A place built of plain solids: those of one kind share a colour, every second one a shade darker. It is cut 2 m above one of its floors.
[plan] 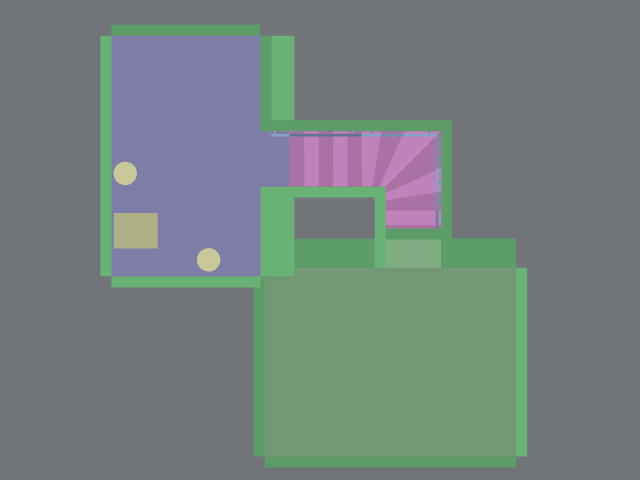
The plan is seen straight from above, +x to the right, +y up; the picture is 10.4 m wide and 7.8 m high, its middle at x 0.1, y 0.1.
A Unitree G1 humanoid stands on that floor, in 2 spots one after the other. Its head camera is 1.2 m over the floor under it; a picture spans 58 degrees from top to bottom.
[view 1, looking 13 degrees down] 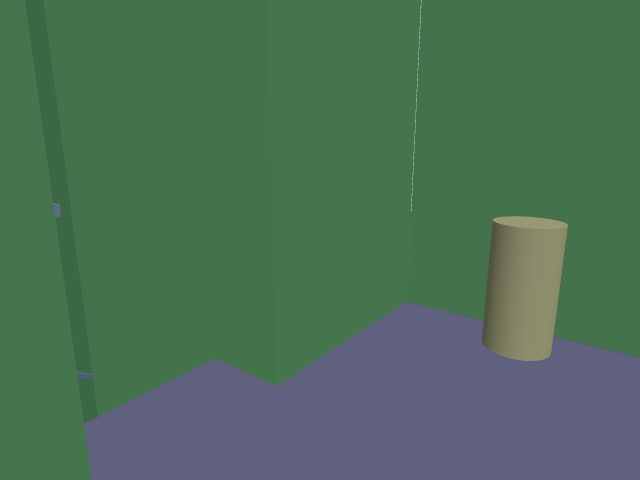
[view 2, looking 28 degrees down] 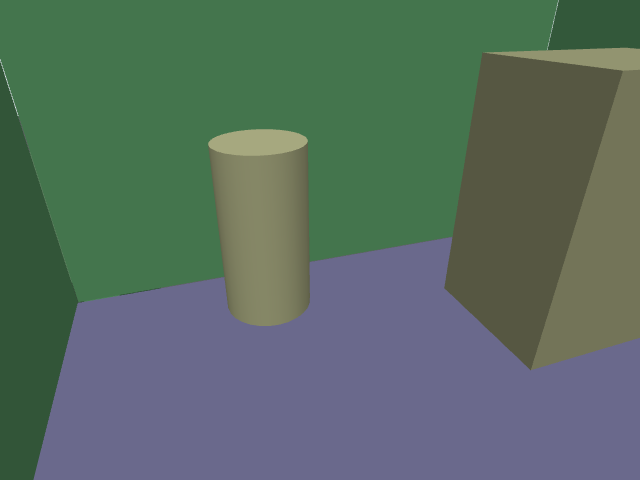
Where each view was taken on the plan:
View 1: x -2.21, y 2.39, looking -53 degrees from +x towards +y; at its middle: wall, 2.29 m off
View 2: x -1.39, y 1.42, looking -109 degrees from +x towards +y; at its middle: wall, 2.29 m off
